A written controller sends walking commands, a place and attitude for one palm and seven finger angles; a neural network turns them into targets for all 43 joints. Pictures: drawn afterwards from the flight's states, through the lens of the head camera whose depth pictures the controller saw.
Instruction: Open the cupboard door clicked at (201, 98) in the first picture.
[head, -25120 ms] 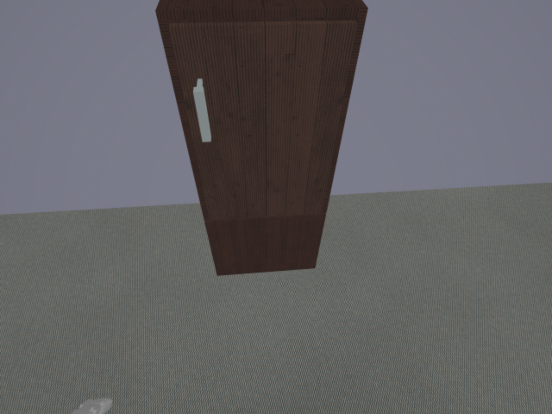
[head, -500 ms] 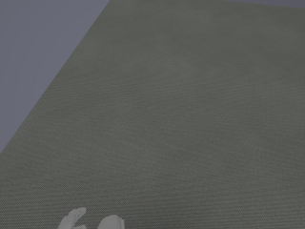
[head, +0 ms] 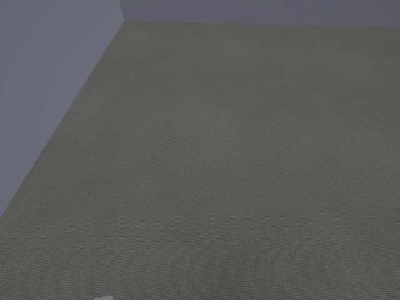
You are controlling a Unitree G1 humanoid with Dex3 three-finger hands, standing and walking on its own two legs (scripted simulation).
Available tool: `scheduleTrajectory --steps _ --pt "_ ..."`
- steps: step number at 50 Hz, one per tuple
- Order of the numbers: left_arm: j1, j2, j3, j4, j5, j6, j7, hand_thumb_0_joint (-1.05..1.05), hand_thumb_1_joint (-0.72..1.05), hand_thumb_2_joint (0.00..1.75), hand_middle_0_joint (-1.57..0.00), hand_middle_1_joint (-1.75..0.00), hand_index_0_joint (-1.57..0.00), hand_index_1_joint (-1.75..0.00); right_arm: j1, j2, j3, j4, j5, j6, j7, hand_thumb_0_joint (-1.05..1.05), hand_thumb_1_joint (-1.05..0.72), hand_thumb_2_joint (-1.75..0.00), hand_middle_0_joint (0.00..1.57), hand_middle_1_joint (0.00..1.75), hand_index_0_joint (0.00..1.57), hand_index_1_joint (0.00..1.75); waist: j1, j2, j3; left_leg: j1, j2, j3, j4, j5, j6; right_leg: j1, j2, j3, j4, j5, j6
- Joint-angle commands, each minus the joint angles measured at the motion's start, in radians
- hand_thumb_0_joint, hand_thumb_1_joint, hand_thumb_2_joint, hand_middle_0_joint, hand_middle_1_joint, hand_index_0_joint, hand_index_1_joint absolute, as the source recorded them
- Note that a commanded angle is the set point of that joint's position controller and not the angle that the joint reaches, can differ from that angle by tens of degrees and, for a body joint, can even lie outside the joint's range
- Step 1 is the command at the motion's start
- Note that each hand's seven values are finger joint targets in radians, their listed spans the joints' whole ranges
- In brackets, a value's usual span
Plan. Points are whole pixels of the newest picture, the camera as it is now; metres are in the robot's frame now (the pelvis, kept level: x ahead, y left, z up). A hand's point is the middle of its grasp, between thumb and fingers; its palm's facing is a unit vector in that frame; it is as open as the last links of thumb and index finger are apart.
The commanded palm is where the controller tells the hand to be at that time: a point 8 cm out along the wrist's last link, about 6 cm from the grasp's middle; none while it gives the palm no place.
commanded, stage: turn to face it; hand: left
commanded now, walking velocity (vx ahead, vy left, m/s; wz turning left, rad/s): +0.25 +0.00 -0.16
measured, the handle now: out of the picture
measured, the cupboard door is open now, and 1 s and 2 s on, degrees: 48 48 48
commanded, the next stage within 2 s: none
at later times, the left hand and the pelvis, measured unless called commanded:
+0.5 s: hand (133, 244) +0.26 +0.19 -0.15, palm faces +0.19 -0.96 -0.20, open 7.4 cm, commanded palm none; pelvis +0.19 -0.01 +0.01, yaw +9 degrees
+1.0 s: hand (131, 282) +0.18 +0.18 -0.17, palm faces +0.50 -0.82 -0.27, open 7.4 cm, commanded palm none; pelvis +0.25 -0.03 +0.00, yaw +29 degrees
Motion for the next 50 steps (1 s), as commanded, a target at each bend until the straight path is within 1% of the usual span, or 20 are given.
scheduleTrajectory --steps 1,5,11,12,13,14,15,20,26,27,28,29,31,34,41,43,44,45,46,50 --pt "0.293 0.223 0.058 0.046 -0.009 -0.009 0.053 0.0 0.9 0.9 -0.2 -0.3 -0.2 -0.3 -0.208 -0.087 -0.026 -0.133 0.015 -0.03 -0.005 0.0 -0.9 -0.9 0.2 0.3 0.2 0.3 0.138 -0.264 -0.018 -0.621 -0.01 -0.132 0.585 -0.109 0.028 0.456 -0.339 0.63 -0.424 -0.181 -0.234" --pt "0.138 0.108 0.022 0.018 -0.001 -0.03 0.065 0.0 0.9 0.9 -0.2 -0.3 -0.2 -0.3 -0.11 -0.02 -0.011 -0.062 0.008 -0.015 -0.008 0.0 -0.9 -0.9 0.2 0.3 0.2 0.3 0.011 -0.118 -0.069 -0.379 0.012 -0.133 0.33 -0.001 0.013 0.287 -0.241 0.242 -0.34 0.36 -0.167" --pt "0.108 0.112 0.011 0.057 -0.019 -0.029 0.069 0.0 0.9 0.9 -0.2 -0.3 -0.2 -0.3 -0.004 -0.014 0.006 -0.006 0.01 -0.022 -0.005 0.0 -0.9 -0.9 0.2 0.3 0.2 0.3 -0.041 -0.075 -0.095 -0.091 -0.088 -0.06 -0.144 0.398 0.036 0.328 -0.134 -0.011 -0.134 0.547 -0.034" --pt "0.119 0.097 0.006 0.046 -0.02 -0.021 0.071 0.0 0.9 0.9 -0.2 -0.3 -0.2 -0.3 0.061 -0.077 -0.006 0.009 0.005 -0.028 -0.01 0.0 -0.9 -0.9 0.2 0.3 0.2 0.3 -0.058 0.037 -0.151 0.055 -0.029 -0.135 -0.149 0.656 0.07 0.249 -0.097 -0.044 0.008 0.418 0.014" --pt "0.149 0.066 0.0 0.027 -0.027 -0.013 0.074 0.0 0.9 0.9 -0.2 -0.3 -0.2 -0.3 0.115 -0.165 -0.025 0.007 -0.004 -0.026 -0.02 0.0 -0.9 -0.9 0.2 0.3 0.2 0.3 -0.069 0.226 -0.194 0.199 0.159 -0.376 -0.125 0.956 0.186 0.055 -0.005 -0.077 0.187 0.054 0.063" --pt "0.107 0.062 -0.014 -0.001 -0.027 -0.005 0.078 0.0 0.9 0.9 -0.2 -0.3 -0.2 -0.3 0.154 -0.199 -0.032 0.006 -0.001 -0.015 -0.032 0.0 -0.9 -0.9 0.2 0.3 0.2 0.3 -0.095 0.277 -0.181 0.191 0.272 -0.509 -0.173 1.14 0.286 -0.014 0.055 -0.015 0.404 -0.417 0.071" --pt "0.052 0.066 -0.007 -0.018 -0.026 0.008 0.08 0.0 0.9 0.9 -0.2 -0.3 -0.2 -0.3 0.12 -0.192 -0.026 0.004 -0.003 -0.008 -0.047 0.0 -0.9 -0.9 0.2 0.3 0.2 0.3 -0.076 0.242 -0.137 0.157 0.285 -0.548 -0.175 1.183 0.306 -0.088 0.028 0.068 0.481 -0.427 0.075" --pt "-0.001 0.059 0.009 -0.044 -0.024 0.043 0.064 0.0 0.9 0.9 -0.2 -0.3 -0.2 -0.3 -0.056 -0.178 -0.039 -0.072 -0.002 0.008 -0.052 0.0 -0.9 -0.9 0.2 0.3 0.2 0.3 -0.018 0.163 -0.127 -0.011 0.154 -0.414 -0.209 0.831 0.233 -0.025 0.017 0.086 0.336 -0.273 0.099" --pt "0.077 0.086 0.027 -0.066 -0.016 0.04 0.065 0.0 0.9 0.9 -0.2 -0.3 -0.2 -0.3 -0.174 -0.195 -0.064 -0.136 0.006 0.04 -0.035 0.0 -0.9 -0.9 0.2 0.3 0.2 0.3 0.038 0.133 -0.11 -0.21 0.041 -0.408 -0.17 0.411 0.148 0.249 0.06 0.03 -0.103 -0.002 0.094" --pt "0.101 0.143 0.041 -0.071 -0.007 0.031 0.073 0.0 0.9 0.9 -0.2 -0.3 -0.2 -0.3 -0.185 -0.152 -0.061 -0.154 0.015 0.043 -0.028 0.0 -0.9 -0.9 0.2 0.3 0.2 0.3 0.052 -0.004 -0.105 -0.343 -0.028 -0.352 -0.078 0.224 0.094 0.368 -0.062 0.153 -0.247 -0.01 0.063" --pt "0.125 0.244 0.06 -0.076 0.005 0.026 0.079 0.0 0.9 0.9 -0.2 -0.3 -0.2 -0.3 -0.198 -0.092 -0.051 -0.183 0.017 0.044 -0.017 0.0 -0.9 -0.9 0.2 0.3 0.2 0.3 0.071 -0.298 -0.09 -0.471 -0.171 -0.167 0.146 -0.068 0.015 0.397 -0.329 0.411 -0.359 0.03 -0.035" --pt "0.121 0.269 0.058 -0.096 0.0 0.033 0.079 0.0 0.9 0.9 -0.2 -0.3 -0.2 -0.3 -0.224 -0.117 -0.061 -0.203 0.012 0.049 -0.01 0.0 -0.9 -0.9 0.2 0.3 0.2 0.3 0.084 -0.277 -0.079 -0.43 -0.143 -0.174 0.392 -0.212 0.016 0.281 -0.453 0.447 -0.386 0.071 -0.128" --pt "0.042 0.19 0.038 -0.111 -0.004 0.026 0.087 0.0 0.9 0.9 -0.2 -0.3 -0.2 -0.3 -0.225 -0.1 -0.059 -0.176 0.01 0.063 -0.007 0.0 -0.9 -0.9 0.2 0.3 0.2 0.3 0.028 -0.24 -0.03 -0.47 -0.082 -0.196 0.597 -0.112 0.006 0.25 -0.354 0.303 -0.314 0.259 -0.122" --pt "0.046 0.151 0.025 -0.115 -0.002 0.021 0.085 0.0 0.9 0.9 -0.2 -0.3 -0.2 -0.3 -0.233 -0.067 -0.044 -0.176 0.015 0.07 0.006 0.0 -0.9 -0.9 0.2 0.3 0.2 0.3 0.015 -0.212 -0.038 -0.433 -0.08 -0.137 0.48 -0.049 -0.009 0.309 -0.265 0.075 -0.24 0.584 -0.069" --pt "0.107 0.228 0.041 -0.103 -0.001 0.014 0.08 0.0 0.9 0.9 -0.2 -0.3 -0.2 -0.3 -0.276 -0.074 -0.025 -0.217 0.017 0.055 0.017 0.0 -0.9 -0.9 0.2 0.3 0.2 0.3 0.029 -0.204 -0.113 -0.262 -0.138 -0.02 0.047 0.05 0.016 0.427 -0.275 -0.025 -0.085 0.836 -0.042" --pt "0.074 0.238 0.044 -0.117 -0.011 0.016 0.076 0.0 0.9 0.9 -0.2 -0.3 -0.2 -0.3 -0.181 -0.123 -0.038 -0.202 0.01 0.052 0.012 0.0 -0.9 -0.9 0.2 0.3 0.2 0.3 -0.036 -0.171 -0.149 -0.051 -0.139 -0.017 -0.111 0.232 0.041 0.309 -0.264 -0.077 0.057 0.74 0.009" --pt "0.06 0.212 0.038 -0.133 -0.014 0.019 0.071 0.0 0.9 0.9 -0.2 -0.3 -0.2 -0.3 -0.113 -0.193 -0.057 -0.19 0.003 0.047 0.011 0.0 -0.9 -0.9 0.2 0.3 0.2 0.3 -0.073 -0.029 -0.203 0.159 -0.017 -0.147 -0.154 0.489 0.093 0.122 -0.217 -0.102 0.233 0.479 0.06" --pt "0.037 0.138 0.019 -0.183 -0.024 0.026 0.064 0.0 0.9 0.9 -0.2 -0.3 -0.2 -0.3 -0.031 -0.318 -0.089 -0.189 -0.002 0.042 0.004 0.0 -0.9 -0.9 0.2 0.3 0.2 0.3 -0.117 0.315 -0.225 0.283 0.303 -0.568 -0.182 0.957 0.288 -0.164 -0.063 -0.1 0.507 -0.361 0.133" --pt "-0.014 0.162 0.016 -0.223 -0.011 0.045 0.078 0.0 0.9 0.9 -0.2 -0.3 -0.2 -0.3 0.013 -0.346 -0.087 -0.169 0.006 0.054 0.001 0.0 -0.9 -0.9 0.2 0.3 0.2 0.3 -0.121 0.182 -0.223 0.218 0.359 -0.563 -0.185 0.869 0.349 -0.186 -0.052 0.052 0.605 -0.452 0.117" --pt "-0.005 0.148 0.027 -0.165 -0.009 0.069 0.064 0.0 0.9 0.9 -0.2 -0.3 -0.2 -0.3 -0.203 -0.254 -0.064 -0.224 0.003 0.042 -0.024 0.0 -0.9 -0.9 0.2 0.3 0.2 0.3 -0.02 0.178 -0.08 -0.055 0.152 -0.427 -0.266 0.455 0.225 -0.154 -0.045 0.105 0.563 -0.22 0.122"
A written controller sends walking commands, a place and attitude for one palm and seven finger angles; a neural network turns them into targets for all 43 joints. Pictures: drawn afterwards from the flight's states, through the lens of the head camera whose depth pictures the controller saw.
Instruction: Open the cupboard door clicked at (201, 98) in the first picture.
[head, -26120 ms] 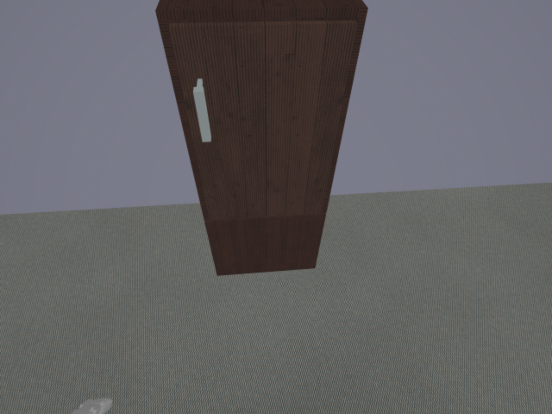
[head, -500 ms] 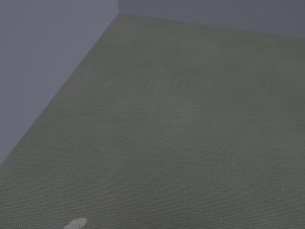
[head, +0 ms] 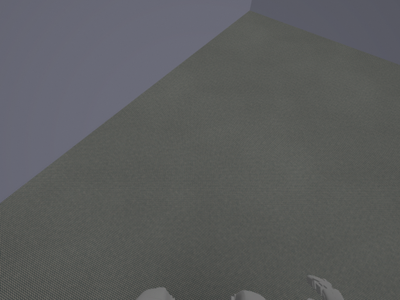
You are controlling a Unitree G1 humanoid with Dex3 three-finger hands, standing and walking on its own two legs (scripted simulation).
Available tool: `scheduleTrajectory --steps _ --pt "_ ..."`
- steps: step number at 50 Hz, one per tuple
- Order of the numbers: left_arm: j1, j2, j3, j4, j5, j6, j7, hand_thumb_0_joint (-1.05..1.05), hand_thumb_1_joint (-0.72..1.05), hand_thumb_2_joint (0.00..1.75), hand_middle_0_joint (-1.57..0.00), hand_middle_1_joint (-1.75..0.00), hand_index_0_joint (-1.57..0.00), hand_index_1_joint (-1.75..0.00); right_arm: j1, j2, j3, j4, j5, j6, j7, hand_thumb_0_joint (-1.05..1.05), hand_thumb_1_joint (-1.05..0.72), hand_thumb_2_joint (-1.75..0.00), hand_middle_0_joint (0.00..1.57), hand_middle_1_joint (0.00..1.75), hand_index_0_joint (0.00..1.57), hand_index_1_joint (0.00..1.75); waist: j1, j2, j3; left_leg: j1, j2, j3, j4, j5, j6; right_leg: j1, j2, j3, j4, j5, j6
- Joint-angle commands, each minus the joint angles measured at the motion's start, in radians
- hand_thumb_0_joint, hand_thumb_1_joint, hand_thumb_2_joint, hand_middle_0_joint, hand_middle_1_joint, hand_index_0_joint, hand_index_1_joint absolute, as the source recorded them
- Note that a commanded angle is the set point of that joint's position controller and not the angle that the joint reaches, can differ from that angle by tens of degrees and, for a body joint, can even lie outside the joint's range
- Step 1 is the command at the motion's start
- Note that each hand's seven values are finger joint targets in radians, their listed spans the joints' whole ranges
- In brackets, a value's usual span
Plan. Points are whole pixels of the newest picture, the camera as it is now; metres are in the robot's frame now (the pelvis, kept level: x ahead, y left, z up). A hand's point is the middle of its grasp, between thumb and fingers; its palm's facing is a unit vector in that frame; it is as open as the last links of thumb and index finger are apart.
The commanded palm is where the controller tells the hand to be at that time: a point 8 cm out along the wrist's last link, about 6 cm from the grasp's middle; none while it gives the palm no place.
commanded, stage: turn to face it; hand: left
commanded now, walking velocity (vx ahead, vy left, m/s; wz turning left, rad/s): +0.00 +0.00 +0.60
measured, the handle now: out of the picture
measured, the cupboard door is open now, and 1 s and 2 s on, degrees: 48 48 48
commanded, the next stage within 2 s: none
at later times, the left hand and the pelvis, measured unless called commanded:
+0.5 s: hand out of the picture +0.03 +0.15 -0.15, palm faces +0.33 -0.92 -0.22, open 7.3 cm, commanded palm none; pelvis +0.03 -0.05 +0.01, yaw +19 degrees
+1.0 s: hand out of the picture +0.02 +0.15 -0.13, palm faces +0.58 -0.76 -0.29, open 7.4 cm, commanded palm none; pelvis +0.06 -0.08 +0.01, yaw +38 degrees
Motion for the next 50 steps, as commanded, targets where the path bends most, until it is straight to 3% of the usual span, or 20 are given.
scheduleTrajectory --steps 1,6,9,10,11,12,14,16,22,25,26,27,28,32,41,42,43,44,47,50 --pt "-0.036 0.076 0.026 -0.117 0.005 -0.027 -0.01 0.0 0.9 0.9 -0.2 -0.3 -0.2 -0.3 0.047 -0.196 -0.051 -0.037 -0.006 -0.009 -0.028 0.0 -0.9 -0.9 0.2 0.3 0.2 0.3 -0.023 0.207 -0.151 0.147 0.248 -0.3 -0.303 0.291 0.117 -0.119 0.015 0.087 0.018 0.108 0.006" --pt "-0.027 0.062 0.022 -0.128 0.003 -0.03 -0.011 0.0 0.9 0.9 -0.2 -0.3 -0.2 -0.3 0.031 -0.204 -0.065 -0.038 -0.011 0.002 -0.019 0.0 -0.9 -0.9 0.2 0.3 0.2 0.3 -0.022 0.206 -0.154 0.064 0.209 -0.337 -0.294 0.142 0.108 0.043 0.078 0.046 -0.292 0.106 -0.008" --pt "0.072 0.088 0.031 -0.113 0.004 -0.047 -0.007 0.0 0.9 0.9 -0.2 -0.3 -0.2 -0.3 -0.019 -0.19 -0.069 -0.054 0.0 0.013 -0.015 0.0 -0.9 -0.9 0.2 0.3 0.2 0.3 0.031 0.169 -0.154 -0.072 0.144 -0.322 -0.198 0.07 0.052 0.257 0.1 0.031 -0.575 0.266 -0.019" --pt "0.106 0.141 0.044 -0.115 0.013 -0.058 0.002 0.0 0.9 0.9 -0.2 -0.3 -0.2 -0.3 -0.022 -0.133 -0.064 -0.068 0.007 0.015 -0.011 0.0 -0.9 -0.9 0.2 0.3 0.2 0.3 0.05 0.011 -0.157 -0.179 0.052 -0.243 -0.047 -0.055 -0.004 0.339 -0.046 0.185 -0.765 0.191 -0.062" --pt "0.102 0.233 0.058 -0.124 0.024 -0.063 0.009 0.0 0.9 0.9 -0.2 -0.3 -0.2 -0.3 -0.015 -0.062 -0.051 -0.092 0.01 0.012 -0.005 0.0 -0.9 -0.9 0.2 0.3 0.2 0.3 0.058 -0.288 -0.149 -0.293 -0.087 -0.079 0.234 -0.276 -0.079 0.349 -0.322 0.492 -0.887 0.216 -0.181" --pt "0.074 0.229 0.049 -0.141 0.015 -0.063 0.012 0.0 0.9 0.9 -0.2 -0.3 -0.2 -0.3 -0.016 -0.102 -0.056 -0.092 0.001 0.014 0.0 0.0 -0.9 -0.9 0.2 0.3 0.2 0.3 0.049 -0.227 -0.143 -0.25 -0.028 -0.127 0.467 -0.313 -0.064 0.219 -0.395 0.483 -0.89 0.219 -0.252" --pt "-0.04 0.145 0.036 -0.162 0.012 -0.059 0.021 0.0 0.9 0.9 -0.2 -0.3 -0.2 -0.3 0.009 -0.086 -0.062 -0.056 0.001 0.03 0.005 0.0 -0.9 -0.9 0.2 0.3 0.2 0.3 -0.016 -0.214 -0.111 -0.239 0.024 -0.121 0.618 -0.202 -0.075 0.172 -0.28 0.305 -0.821 0.368 -0.221" --pt "-0.045 0.107 0.023 -0.16 0.014 -0.066 0.019 0.0 0.9 0.9 -0.2 -0.3 -0.2 -0.3 0.007 -0.051 -0.043 -0.041 0.003 0.027 0.011 0.0 -0.9 -0.9 0.2 0.3 0.2 0.3 -0.021 -0.201 -0.113 -0.208 0.031 -0.064 0.489 -0.186 -0.098 0.238 -0.211 0.125 -0.746 0.677 -0.192" --pt "0.074 0.173 0.044 -0.101 0.015 -0.073 0.014 0.0 0.9 0.9 -0.2 -0.3 -0.2 -0.3 -0.042 -0.015 -0.019 -0.047 0.014 0.012 0.016 0.0 -0.9 -0.9 0.2 0.3 0.2 0.3 0.036 -0.173 -0.168 -0.072 -0.015 0.049 0.069 -0.151 -0.091 0.406 -0.233 0.044 -0.617 0.995 -0.174" --pt "0.027 0.165 0.05 -0.106 0.003 -0.066 0.007 0.0 0.9 0.9 -0.2 -0.3 -0.2 -0.3 0.058 -0.063 -0.033 -0.026 0.009 0.006 0.012 0.0 -0.9 -0.9 0.2 0.3 0.2 0.3 -0.031 -0.111 -0.189 0.153 -0.005 0.038 -0.172 0.062 -0.063 0.27 -0.218 -0.036 -0.482 0.83 -0.101" --pt "0.019 0.13 0.046 -0.129 -0.003 -0.06 0.001 0.0 0.9 0.9 -0.2 -0.3 -0.2 -0.3 0.127 -0.144 -0.054 -0.014 0.0 -0.002 0.008 0.0 -0.9 -0.9 0.2 0.3 0.2 0.3 -0.068 0.085 -0.241 0.343 0.146 -0.145 -0.226 0.3 0.004 0.08 -0.153 -0.085 -0.306 0.58 -0.041" --pt "-0.03 0.059 0.02 -0.176 -0.008 -0.054 -0.004 0.0 0.9 0.9 -0.2 -0.3 -0.2 -0.3 0.208 -0.255 -0.082 -0.005 -0.006 -0.002 -0.001 0.0 -0.9 -0.9 0.2 0.3 0.2 0.3 -0.116 0.384 -0.241 0.432 0.417 -0.504 -0.263 0.709 0.176 -0.18 -0.012 -0.08 -0.068 -0.108 0.026" --pt "-0.088 0.081 0.02 -0.211 0.005 -0.042 0.004 0.0 0.9 0.9 -0.2 -0.3 -0.2 -0.3 0.254 -0.274 -0.084 0.015 -0.008 0.006 -0.006 0.0 -0.9 -0.9 0.2 0.3 0.2 0.3 -0.129 0.256 -0.234 0.366 0.456 -0.491 -0.251 0.579 0.233 -0.193 -0.009 0.041 0.042 -0.132 0.003" --pt "-0.087 0.069 0.027 -0.14 0.002 -0.03 -0.005 0.0 0.9 0.9 -0.2 -0.3 -0.2 -0.3 0.086 -0.182 -0.059 -0.024 -0.008 -0.008 -0.031 0.0 -0.9 -0.9 0.2 0.3 0.2 0.3 -0.04 0.215 -0.157 0.187 0.257 -0.346 -0.289 0.379 0.129 -0.15 0.007 0.098 0.041 0.096 0.004" --pt "0.001 0.066 0.024 -0.129 -0.004 -0.044 -0.006 0.0 0.9 0.9 -0.2 -0.3 -0.2 -0.3 0.033 -0.186 -0.07 -0.036 -0.004 0.008 -0.023 0.0 -0.9 -0.9 0.2 0.3 0.2 0.3 0.006 0.199 -0.184 0.045 0.163 -0.379 -0.213 0.269 0.08 0.205 0.115 0.044 -0.536 0.228 -0.02" --pt "0.049 0.1 0.034 -0.122 -0.001 -0.053 0.0 0.0 0.9 0.9 -0.2 -0.3 -0.2 -0.3 0.014 -0.162 -0.068 -0.047 0.004 0.01 -0.02 0.0 -0.9 -0.9 0.2 0.3 0.2 0.3 0.034 0.125 -0.182 -0.045 0.111 -0.348 -0.147 0.168 0.035 0.321 0.07 0.075 -0.693 0.292 -0.03" --pt "0.08 0.187 0.055 -0.119 0.015 -0.063 0.011 0.0 0.9 0.9 -0.2 -0.3 -0.2 -0.3 0.02 -0.092 -0.06 -0.067 0.013 0.012 -0.013 0.0 -0.9 -0.9 0.2 0.3 0.2 0.3 0.048 -0.137 -0.173 -0.242 -0.02 -0.213 0.06 -0.088 -0.041 0.43 -0.174 0.347 -0.843 0.241 -0.108" --pt "0.058 0.239 0.055 -0.135 0.018 -0.06 0.013 0.0 0.9 0.9 -0.2 -0.3 -0.2 -0.3 0.003 -0.082 -0.059 -0.086 0.009 0.01 -0.006 0.0 -0.9 -0.9 0.2 0.3 0.2 0.3 0.054 -0.256 -0.141 -0.253 -0.068 -0.115 0.322 -0.319 -0.077 0.318 -0.383 0.477 -0.894 0.298 -0.223" --pt "-0.043 0.118 0.025 -0.15 0.006 -0.066 0.02 0.0 0.9 0.9 -0.2 -0.3 -0.2 -0.3 0.019 -0.083 -0.056 -0.035 0.0 0.027 0.001 0.0 -0.9 -0.9 0.2 0.3 0.2 0.3 -0.016 -0.212 -0.104 -0.256 0.019 -0.124 0.589 -0.196 -0.09 0.267 -0.238 0.224 -0.762 0.66 -0.221" --pt "-0.02 0.12 0.027 -0.145 0.012 -0.071 0.02 0.0 0.9 0.9 -0.2 -0.3 -0.2 -0.3 -0.009 -0.041 -0.037 -0.034 0.009 0.03 0.013 0.0 -0.9 -0.9 0.2 0.3 0.2 0.3 -0.005 -0.167 -0.125 -0.176 0.02 -0.046 0.37 -0.188 -0.106 0.324 -0.205 0.083 -0.708 0.852 -0.192"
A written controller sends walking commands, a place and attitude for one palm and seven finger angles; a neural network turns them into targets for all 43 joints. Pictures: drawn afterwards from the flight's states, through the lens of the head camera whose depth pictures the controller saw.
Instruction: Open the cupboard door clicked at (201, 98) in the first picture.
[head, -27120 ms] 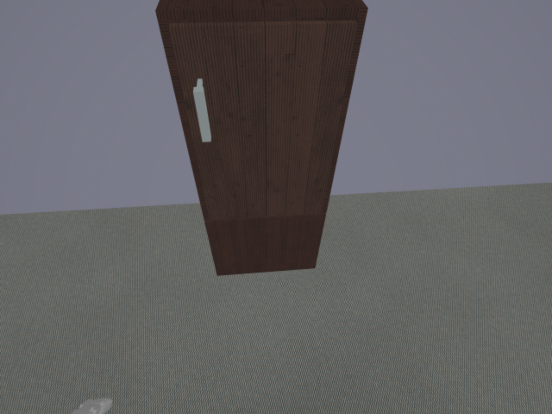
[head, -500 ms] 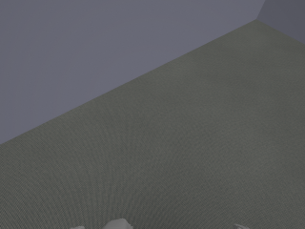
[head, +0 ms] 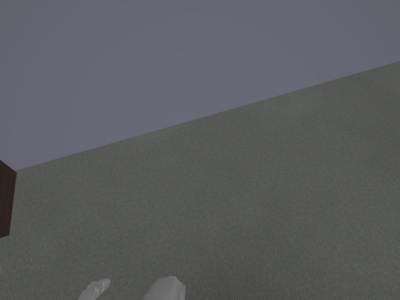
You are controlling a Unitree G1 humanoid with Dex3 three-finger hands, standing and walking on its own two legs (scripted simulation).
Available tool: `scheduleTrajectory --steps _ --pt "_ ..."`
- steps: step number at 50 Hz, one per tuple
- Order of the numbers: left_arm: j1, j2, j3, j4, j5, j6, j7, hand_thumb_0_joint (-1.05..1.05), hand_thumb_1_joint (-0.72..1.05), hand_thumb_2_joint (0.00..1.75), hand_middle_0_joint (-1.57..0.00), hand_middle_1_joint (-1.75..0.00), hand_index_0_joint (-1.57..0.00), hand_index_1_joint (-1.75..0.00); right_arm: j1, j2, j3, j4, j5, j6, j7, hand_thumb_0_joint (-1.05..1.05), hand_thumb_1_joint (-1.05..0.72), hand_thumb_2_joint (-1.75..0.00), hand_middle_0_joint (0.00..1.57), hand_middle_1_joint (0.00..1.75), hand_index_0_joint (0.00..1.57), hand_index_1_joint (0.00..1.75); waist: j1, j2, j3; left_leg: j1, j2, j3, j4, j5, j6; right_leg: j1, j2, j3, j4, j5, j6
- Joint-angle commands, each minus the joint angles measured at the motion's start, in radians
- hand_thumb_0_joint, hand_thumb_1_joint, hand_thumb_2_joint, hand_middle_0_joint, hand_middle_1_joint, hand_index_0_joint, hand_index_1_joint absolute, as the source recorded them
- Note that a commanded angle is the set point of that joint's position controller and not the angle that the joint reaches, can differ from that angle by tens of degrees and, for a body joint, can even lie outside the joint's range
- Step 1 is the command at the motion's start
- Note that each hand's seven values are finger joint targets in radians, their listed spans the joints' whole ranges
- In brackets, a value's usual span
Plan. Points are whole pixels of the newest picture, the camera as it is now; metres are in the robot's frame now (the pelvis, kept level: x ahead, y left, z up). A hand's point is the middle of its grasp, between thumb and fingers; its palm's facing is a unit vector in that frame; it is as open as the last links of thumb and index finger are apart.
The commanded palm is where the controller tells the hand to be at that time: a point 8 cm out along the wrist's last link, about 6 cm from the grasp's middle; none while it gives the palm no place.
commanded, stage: turn to face it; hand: left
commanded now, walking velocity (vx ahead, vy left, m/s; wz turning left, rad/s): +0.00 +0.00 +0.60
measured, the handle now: out of the picture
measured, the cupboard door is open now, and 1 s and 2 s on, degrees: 48 48 48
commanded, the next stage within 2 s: take the last steps up to it in 1.86 s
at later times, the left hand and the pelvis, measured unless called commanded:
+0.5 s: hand out of the picture +0.05 +0.23 -0.15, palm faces +0.31 -0.91 -0.29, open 7.4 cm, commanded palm none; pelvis +0.02 -0.01 +0.00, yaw +17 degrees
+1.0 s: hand out of the picture -0.03 +0.21 -0.18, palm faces +0.60 -0.76 -0.24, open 7.4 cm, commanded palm none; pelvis +0.03 -0.01 -0.01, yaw +36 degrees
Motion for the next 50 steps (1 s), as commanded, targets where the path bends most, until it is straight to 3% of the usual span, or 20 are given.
scheduleTrajectory --steps 1,5,8,9,10,11,13,15,21,24,25,27,30,32,38,41,42,43,44,50 --pt "0.064 0.188 0.051 -0.046 0.007 -0.024 0.014 0.0 0.9 0.9 -0.2 -0.3 -0.2 -0.3 -0.095 -0.019 0.006 -0.102 0.005 -0.036 0.011 0.0 -0.9 -0.9 0.2 0.3 0.2 0.3 0.05 -0.219 -0.13 -0.007 0.034 0.08 -0.147 0.0 -0.018 0.19 -0.235 0.075 -0.147 0.67 -0.111" --pt "0.106 0.231 0.066 -0.018 0.011 -0.021 0.009 0.0 0.9 0.9 -0.2 -0.3 -0.2 -0.3 -0.106 -0.013 0.012 -0.11 0.009 -0.046 0.013 0.0 -0.9 -0.9 0.2 0.3 0.2 0.3 0.063 -0.247 -0.137 0.093 0.012 0.133 -0.376 0.041 0.001 0.206 -0.264 0.044 -0.085 0.691 -0.097" --pt "0.072 0.224 0.07 -0.023 -0.004 -0.014 0.0 0.0 0.9 0.9 -0.2 -0.3 -0.2 -0.3 0.003 -0.071 -0.003 -0.088 0.001 -0.056 0.008 0.0 -0.9 -0.9 0.2 0.3 0.2 0.3 -0.009 -0.15 -0.178 0.362 0.023 0.113 -0.625 0.291 0.034 0.047 -0.239 -0.027 0.09 0.531 -0.014" --pt "0.073 0.171 0.062 -0.049 -0.008 -0.008 -0.006 0.0 0.9 0.9 -0.2 -0.3 -0.2 -0.3 0.065 -0.169 -0.027 -0.084 -0.007 -0.065 0.003 0.0 -0.9 -0.9 0.2 0.3 0.2 0.3 -0.04 0.105 -0.235 0.532 0.243 -0.174 -0.671 0.541 0.126 -0.168 -0.133 -0.084 0.305 0.175 0.055" --pt "0.016 0.115 0.038 -0.094 -0.009 -0.002 -0.007 0.0 0.9 0.9 -0.2 -0.3 -0.2 -0.3 0.149 -0.257 -0.05 -0.07 -0.01 -0.061 -0.006 0.0 -0.9 -0.9 0.2 0.3 0.2 0.3 -0.086 0.3 -0.246 0.574 0.452 -0.427 -0.701 0.892 0.287 -0.349 -0.036 -0.037 0.514 -0.369 0.091" --pt "-0.036 0.143 0.042 -0.111 0.001 0.008 0.0 0.0 0.9 0.9 -0.2 -0.3 -0.2 -0.3 0.178 -0.253 -0.047 -0.052 -0.011 -0.06 -0.014 0.0 -0.9 -0.9 0.2 0.3 0.2 0.3 -0.092 0.16 -0.241 0.511 0.447 -0.403 -0.691 0.723 0.312 -0.356 -0.036 0.062 0.599 -0.343 0.075" --pt "-0.051 0.131 0.048 -0.073 -0.003 0.014 -0.001 0.0 0.9 0.9 -0.2 -0.3 -0.2 -0.3 0.06 -0.201 -0.036 -0.083 -0.013 -0.065 -0.032 0.0 -0.9 -0.9 0.2 0.3 0.2 0.3 -0.042 0.221 -0.17 0.368 0.334 -0.333 -0.728 0.535 0.256 -0.355 -0.041 0.106 0.619 -0.21 0.073" --pt "-0.012 0.125 0.05 -0.042 0.0 0.018 -0.014 0.0 0.9 0.9 -0.2 -0.3 -0.2 -0.3 -0.001 -0.167 -0.022 -0.096 -0.013 -0.07 -0.035 0.0 -0.9 -0.9 0.2 0.3 0.2 0.3 0.0 0.148 -0.15 0.317 0.265 -0.25 -0.739 0.48 0.21 -0.303 -0.022 0.098 0.568 -0.123 0.075" --pt "-0.007 0.114 0.045 -0.049 -0.003 0.018 -0.015 0.0 0.9 0.9 -0.2 -0.3 -0.2 -0.3 -0.009 -0.175 -0.03 -0.093 -0.016 -0.061 -0.027 0.0 -0.9 -0.9 0.2 0.3 0.2 0.3 0.003 0.132 -0.138 0.244 0.222 -0.283 -0.746 0.339 0.203 -0.152 0.042 0.064 0.273 -0.118 0.064" --pt "0.08 0.126 0.049 -0.035 -0.006 0.005 -0.011 0.0 0.9 0.9 -0.2 -0.3 -0.2 -0.3 -0.054 -0.171 -0.034 -0.107 -0.009 -0.052 -0.025 0.0 -0.9 -0.9 0.2 0.3 0.2 0.3 0.048 0.126 -0.15 0.147 0.181 -0.289 -0.671 0.35 0.17 0.043 0.079 0.048 0.032 -0.002 0.053" --pt "0.128 0.154 0.059 -0.029 -0.004 -0.004 -0.005 0.0 0.9 0.9 -0.2 -0.3 -0.2 -0.3 -0.074 -0.142 -0.031 -0.119 -0.002 -0.05 -0.023 0.0 -0.9 -0.9 0.2 0.3 0.2 0.3 0.076 0.066 -0.152 0.058 0.132 -0.264 -0.598 0.266 0.132 0.158 0.035 0.084 -0.129 0.043 0.043" --pt "0.134 0.288 0.077 -0.043 0.014 -0.013 0.007 0.0 0.9 0.9 -0.2 -0.3 -0.2 -0.3 -0.073 -0.064 -0.019 -0.153 0.003 -0.053 -0.01 0.0 -0.9 -0.9 0.2 0.3 0.2 0.3 0.093 -0.35 -0.138 -0.13 -0.057 -0.023 -0.106 -0.136 0.018 0.164 -0.405 0.51 -0.361 0.007 -0.148" --pt "0.015 0.17 0.05 -0.067 0.003 -0.017 0.018 0.0 0.9 0.9 -0.2 -0.3 -0.2 -0.3 -0.053 -0.072 -0.021 -0.105 -0.004 -0.038 -0.003 0.0 -0.9 -0.9 0.2 0.3 0.2 0.3 0.02 -0.269 -0.104 -0.102 0.041 -0.034 0.14 -0.016 0.007 0.097 -0.277 0.25 -0.231 0.362 -0.152" --pt "0.035 0.162 0.045 -0.062 0.005 -0.023 0.014 0.0 0.9 0.9 -0.2 -0.3 -0.2 -0.3 -0.064 -0.038 -0.006 -0.1 0.001 -0.034 0.006 0.0 -0.9 -0.9 0.2 0.3 0.2 0.3 0.026 -0.248 -0.122 -0.06 0.038 0.025 0.024 0.001 -0.012 0.143 -0.233 0.121 -0.184 0.559 -0.124" --pt "0.126 0.223 0.065 -0.013 0.011 -0.022 0.01 0.0 0.9 0.9 -0.2 -0.3 -0.2 -0.3 -0.125 -0.008 0.015 -0.11 0.009 -0.047 0.012 0.0 -0.9 -0.9 0.2 0.3 0.2 0.3 0.074 -0.242 -0.142 0.069 0.009 0.127 -0.349 0.021 0.0 0.236 -0.262 0.05 -0.095 0.727 -0.104" --pt "0.097 0.226 0.073 -0.014 -0.003 -0.018 0.002 0.0 0.9 0.9 -0.2 -0.3 -0.2 -0.3 -0.028 -0.047 0.005 -0.089 0.003 -0.058 0.007 0.0 -0.9 -0.9 0.2 0.3 0.2 0.3 0.013 -0.188 -0.185 0.293 0.0 0.136 -0.602 0.239 0.026 0.133 -0.246 -0.023 0.057 0.634 -0.032" --pt "0.086 0.197 0.07 -0.032 -0.009 -0.014 -0.003 0.0 0.9 0.9 -0.2 -0.3 -0.2 -0.3 0.041 -0.12 -0.014 -0.076 -0.004 -0.067 0.003 0.0 -0.9 -0.9 0.2 0.3 0.2 0.3 -0.029 -0.021 -0.231 0.481 0.125 -0.007 -0.656 0.46 0.082 -0.042 -0.199 -0.072 0.225 0.433 0.024" --pt "0.048 0.122 0.047 -0.076 -0.014 -0.008 -0.011 0.0 0.9 0.9 -0.2 -0.3 -0.2 -0.3 0.127 -0.235 -0.045 -0.067 -0.012 -0.068 -0.005 0.0 -0.9 -0.9 0.2 0.3 0.2 0.3 -0.076 0.297 -0.239 0.595 0.411 -0.394 -0.685 0.871 0.251 -0.321 -0.048 -0.086 0.469 -0.294 0.097" --pt "-0.031 0.134 0.036 -0.113 -0.001 0.007 -0.001 0.0 0.9 0.9 -0.2 -0.3 -0.2 -0.3 0.184 -0.255 -0.044 -0.048 -0.008 -0.058 -0.01 0.0 -0.9 -0.9 0.2 0.3 0.2 0.3 -0.092 0.169 -0.218 0.529 0.463 -0.394 -0.675 0.836 0.31 -0.345 -0.046 0.034 0.573 -0.363 0.078" --pt "-0.006 0.122 0.048 -0.038 -0.003 0.02 -0.017 0.0 0.9 0.9 -0.2 -0.3 -0.2 -0.3 0.001 -0.162 -0.017 -0.091 -0.011 -0.074 -0.037 0.0 -0.9 -0.9 0.2 0.3 0.2 0.3 0.007 0.128 -0.16 0.324 0.246 -0.239 -0.736 0.513 0.212 -0.262 -0.013 0.097 0.507 -0.117 0.077"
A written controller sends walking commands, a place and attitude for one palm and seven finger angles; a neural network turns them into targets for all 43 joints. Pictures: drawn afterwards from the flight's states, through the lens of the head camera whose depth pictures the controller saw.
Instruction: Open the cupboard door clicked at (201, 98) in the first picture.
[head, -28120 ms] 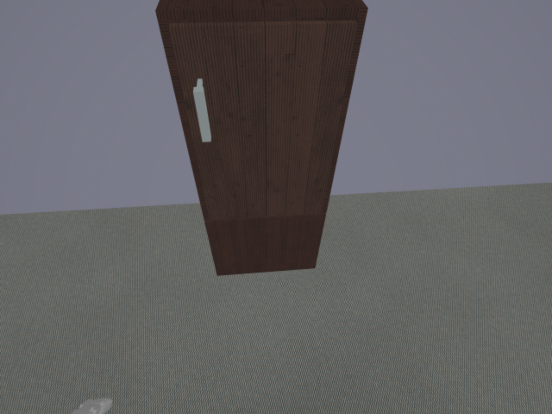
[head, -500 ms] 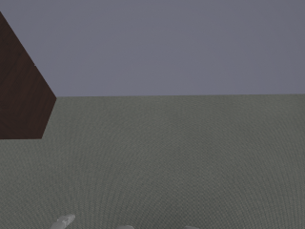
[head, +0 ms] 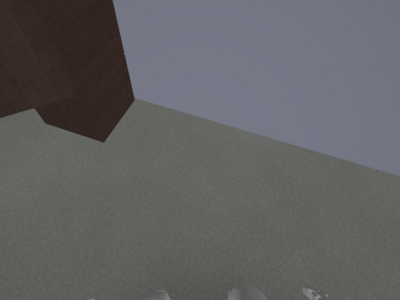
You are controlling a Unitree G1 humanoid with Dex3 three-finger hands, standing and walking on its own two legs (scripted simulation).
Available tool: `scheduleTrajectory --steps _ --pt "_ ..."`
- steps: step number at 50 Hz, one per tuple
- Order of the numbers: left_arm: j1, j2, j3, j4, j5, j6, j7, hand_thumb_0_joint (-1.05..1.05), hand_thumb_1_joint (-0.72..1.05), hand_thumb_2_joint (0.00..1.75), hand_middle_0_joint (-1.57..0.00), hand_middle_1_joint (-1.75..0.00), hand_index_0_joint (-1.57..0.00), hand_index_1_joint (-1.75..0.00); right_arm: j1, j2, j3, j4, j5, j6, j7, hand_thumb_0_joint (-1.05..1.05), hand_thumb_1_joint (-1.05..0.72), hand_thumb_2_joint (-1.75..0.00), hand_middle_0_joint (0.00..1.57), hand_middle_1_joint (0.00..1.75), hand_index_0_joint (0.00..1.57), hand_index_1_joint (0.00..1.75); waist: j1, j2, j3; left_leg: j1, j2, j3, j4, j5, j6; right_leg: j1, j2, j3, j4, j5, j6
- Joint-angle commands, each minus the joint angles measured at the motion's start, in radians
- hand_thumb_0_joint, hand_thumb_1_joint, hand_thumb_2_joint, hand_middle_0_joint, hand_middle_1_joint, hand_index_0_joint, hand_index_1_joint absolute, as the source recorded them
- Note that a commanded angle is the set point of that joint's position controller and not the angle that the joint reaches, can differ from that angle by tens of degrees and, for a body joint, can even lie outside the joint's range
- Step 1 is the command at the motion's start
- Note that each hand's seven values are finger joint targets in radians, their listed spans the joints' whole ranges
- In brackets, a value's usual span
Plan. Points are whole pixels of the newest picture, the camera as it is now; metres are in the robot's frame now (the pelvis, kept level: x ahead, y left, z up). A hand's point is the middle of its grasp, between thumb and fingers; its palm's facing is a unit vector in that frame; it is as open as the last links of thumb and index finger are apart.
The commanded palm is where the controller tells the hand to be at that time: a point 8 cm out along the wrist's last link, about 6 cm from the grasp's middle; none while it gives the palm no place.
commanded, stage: turn to face it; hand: left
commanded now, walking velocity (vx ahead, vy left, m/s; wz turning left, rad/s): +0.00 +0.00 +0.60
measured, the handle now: out of the picture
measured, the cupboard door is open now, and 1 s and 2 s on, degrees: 48 48 48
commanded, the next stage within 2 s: take the last steps up to it in 0.86 s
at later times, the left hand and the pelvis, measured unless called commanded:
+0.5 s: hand out of the picture +0.03 +0.17 -0.16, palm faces +0.31 -0.93 -0.21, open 7.4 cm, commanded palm none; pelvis +0.03 -0.03 +0.00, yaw +18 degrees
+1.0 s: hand out of the picture +0.02 +0.16 -0.15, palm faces +0.49 -0.84 -0.26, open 7.4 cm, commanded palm none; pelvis +0.05 -0.04 +0.01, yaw +28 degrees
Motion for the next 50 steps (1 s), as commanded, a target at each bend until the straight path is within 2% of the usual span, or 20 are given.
scheduleTrajectory --steps 1,5,8,9,10,11,15,20,24,25,26,27,31,38,41,42,43,44,47,50 --pt "-0.021 0.07 0.02 -0.105 0.002 -0.034 -0.004 0.0 0.9 0.9 -0.2 -0.3 -0.2 -0.3 0.038 -0.212 -0.057 -0.042 -0.006 -0.017 -0.02 0.0 -0.9 -0.9 0.2 0.3 0.2 0.3 -0.025 0.193 -0.168 0.135 0.248 -0.274 -0.248 0.282 0.138 -0.033 0.018 0.046 -0.085 0.048 -0.005" --pt "-0.025 0.062 0.016 -0.119 0.001 -0.041 -0.003 0.0 0.9 0.9 -0.2 -0.3 -0.2 -0.3 0.035 -0.22 -0.069 -0.039 -0.01 -0.006 -0.014 0.0 -0.9 -0.9 0.2 0.3 0.2 0.3 -0.029 0.209 -0.168 0.087 0.222 -0.324 -0.23 0.233 0.129 0.083 0.072 0.016 -0.304 0.047 -0.014" --pt "0.073 0.081 0.023 -0.1 -0.002 -0.056 0.003 0.0 0.9 0.9 -0.2 -0.3 -0.2 -0.3 -0.019 -0.206 -0.07 -0.054 0.0 0.002 -0.012 0.0 -0.9 -0.9 0.2 0.3 0.2 0.3 0.025 0.197 -0.176 -0.026 0.166 -0.315 -0.136 0.212 0.08 0.295 0.094 0.0 -0.588 0.207 -0.024" --pt "0.105 0.136 0.034 -0.1 0.007 -0.067 0.011 0.0 0.9 0.9 -0.2 -0.3 -0.2 -0.3 -0.02 -0.167 -0.067 -0.064 0.009 0.002 -0.006 0.0 -0.9 -0.9 0.2 0.3 0.2 0.3 0.043 0.074 -0.192 -0.135 0.098 -0.267 -0.033 0.107 0.029 0.42 -0.004 0.104 -0.743 0.209 -0.048" --pt "0.123 0.221 0.053 -0.098 0.02 -0.075 0.02 0.0 0.9 0.9 -0.2 -0.3 -0.2 -0.3 -0.013 -0.1 -0.056 -0.085 0.014 0.0 0.0 0.0 -0.9 -0.9 0.2 0.3 0.2 0.3 0.053 -0.209 -0.172 -0.305 -0.05 -0.078 0.202 -0.193 -0.055 0.482 -0.283 0.388 -0.846 0.244 -0.157" --pt "0.105 0.241 0.044 -0.112 0.016 -0.069 0.02 0.0 0.9 0.9 -0.2 -0.3 -0.2 -0.3 -0.026 -0.12 -0.058 -0.096 0.005 0.002 0.006 0.0 -0.9 -0.9 0.2 0.3 0.2 0.3 0.052 -0.205 -0.155 -0.275 -0.031 -0.067 0.448 -0.341 -0.056 0.345 -0.397 0.412 -0.86 0.298 -0.245" --pt "-0.016 0.11 0.014 -0.137 0.009 -0.075 0.027 0.0 0.9 0.9 -0.2 -0.3 -0.2 -0.3 -0.006 -0.097 -0.052 -0.042 0.003 0.024 0.02 0.0 -0.9 -0.9 0.2 0.3 0.2 0.3 -0.022 -0.188 -0.097 -0.262 0.049 -0.029 0.602 -0.178 -0.085 0.299 -0.224 0.089 -0.763 0.601 -0.2" --pt "0.108 0.171 0.034 -0.082 0.017 -0.08 0.023 0.0 0.9 0.9 -0.2 -0.3 -0.2 -0.3 -0.083 -0.046 -0.022 -0.056 0.014 0.01 0.027 0.0 -0.9 -0.9 0.2 0.3 0.2 0.3 0.042 -0.142 -0.153 -0.146 0.021 0.08 0.21 -0.2 -0.083 0.446 -0.24 0.008 -0.651 0.89 -0.19" --pt "0.09 0.179 0.04 -0.067 0.006 -0.075 0.013 0.0 0.9 0.9 -0.2 -0.3 -0.2 -0.3 0.015 -0.081 -0.028 -0.031 0.009 -0.003 0.021 0.0 -0.9 -0.9 0.2 0.3 0.2 0.3 -0.015 -0.127 -0.189 0.095 0.001 0.104 -0.096 0.028 -0.051 0.352 -0.213 -0.07 -0.493 0.821 -0.108" --pt "0.078 0.157 0.037 -0.084 -0.003 -0.071 0.009 0.0 0.9 0.9 -0.2 -0.3 -0.2 -0.3 0.073 -0.147 -0.045 -0.02 0.003 -0.011 0.017 0.0 -0.9 -0.9 0.2 0.3 0.2 0.3 -0.052 0.001 -0.228 0.279 0.096 0.012 -0.146 0.26 -0.007 0.193 -0.182 -0.11 -0.353 0.676 -0.059" --pt "0.066 0.079 0.018 -0.124 -0.009 -0.067 0.003 0.0 0.9 0.9 -0.2 -0.3 -0.2 -0.3 0.159 -0.256 -0.072 -0.011 -0.006 -0.018 0.009 0.0 -0.9 -0.9 0.2 0.3 0.2 0.3 -0.093 0.315 -0.271 0.437 0.382 -0.368 -0.158 0.685 0.151 -0.075 -0.037 -0.138 -0.113 0.01 0.013" --pt "-0.001 0.071 0.006 -0.151 0.002 -0.054 0.012 0.0 0.9 0.9 -0.2 -0.3 -0.2 -0.3 0.216 -0.294 -0.074 0.013 -0.003 -0.008 0.001 0.0 -0.9 -0.9 0.2 0.3 0.2 0.3 -0.115 0.294 -0.262 0.352 0.46 -0.389 -0.184 0.692 0.233 -0.086 -0.016 -0.027 0.005 -0.207 -0.006" --pt "-0.016 0.062 0.012 -0.084 0.002 -0.034 0.004 0.0 0.9 0.9 -0.2 -0.3 -0.2 -0.3 0.062 -0.192 -0.044 -0.018 -0.008 -0.019 -0.03 0.0 -0.9 -0.9 0.2 0.3 0.2 0.3 -0.038 0.226 -0.157 0.155 0.299 -0.269 -0.232 0.419 0.162 -0.073 -0.01 0.051 0.039 0.002 -0.012" --pt "0.022 0.033 0.002 -0.056 0.0 -0.039 -0.003 0.0 0.9 0.9 -0.2 -0.3 -0.2 -0.3 0.045 -0.179 -0.04 -0.001 -0.01 -0.014 -0.027 0.0 -0.9 -0.9 0.2 0.3 0.2 0.3 -0.023 0.214 -0.168 0.126 0.25 -0.233 -0.226 0.357 0.142 0.101 0.063 -0.007 -0.302 0.038 -0.025" --pt "0.102 0.043 0.006 -0.028 -0.001 -0.057 0.001 0.0 0.9 0.9 -0.2 -0.3 -0.2 -0.3 0.013 -0.161 -0.039 0.001 0.001 -0.009 -0.023 0.0 -0.9 -0.9 0.2 0.3 0.2 0.3 0.019 0.183 -0.172 0.045 0.199 -0.211 -0.148 0.306 0.088 0.288 0.083 -0.028 -0.584 0.235 -0.031" --pt "0.122 0.08 0.011 -0.021 0.002 -0.068 0.007 0.0 0.9 0.9 -0.2 -0.3 -0.2 -0.3 0.02 -0.134 -0.035 0.001 0.009 -0.01 -0.018 0.0 -0.9 -0.9 0.2 0.3 0.2 0.3 0.029 0.086 -0.174 -0.023 0.146 -0.179 -0.078 0.196 0.04 0.378 0.021 0.038 -0.708 0.298 -0.047" --pt "0.134 0.154 0.026 -0.017 0.014 -0.078 0.015 0.0 0.9 0.9 -0.2 -0.3 -0.2 -0.3 0.029 -0.078 -0.026 -0.011 0.016 -0.011 -0.012 0.0 -0.9 -0.9 0.2 0.3 0.2 0.3 0.029 -0.149 -0.167 -0.155 0.021 -0.051 0.084 -0.044 -0.028 0.437 -0.192 0.275 -0.794 0.371 -0.127" --pt "0.128 0.205 0.031 -0.03 0.018 -0.076 0.014 0.0 0.9 0.9 -0.2 -0.3 -0.2 -0.3 0.013 -0.074 -0.028 -0.029 0.014 -0.002 -0.005 0.0 -0.9 -0.9 0.2 0.3 0.2 0.3 0.039 -0.204 -0.134 -0.149 -0.024 -0.022 0.287 -0.314 -0.047 0.327 -0.354 0.36 -0.849 0.416 -0.237" --pt "0.058 0.115 0.014 -0.037 0.01 -0.083 0.022 0.0 0.9 0.9 -0.2 -0.3 -0.2 -0.3 -0.004 -0.08 -0.034 0.016 0.007 0.015 -0.006 0.0 -0.9 -0.9 0.2 0.3 0.2 0.3 0.007 -0.16 -0.072 -0.207 0.026 -0.06 0.556 -0.235 -0.053 0.286 -0.246 0.226 -0.788 0.609 -0.253" --pt "0.107 0.102 0.014 -0.018 0.013 -0.094 0.02 0.0 0.9 0.9 -0.2 -0.3 -0.2 -0.3 -0.004 -0.039 -0.021 0.035 0.008 0.008 0.003 0.0 -0.9 -0.9 0.2 0.3 0.2 0.3 0.025 -0.129 -0.122 -0.19 0.026 -0.004 0.424 -0.203 -0.07 0.402 -0.209 0.123 -0.757 0.728 -0.214"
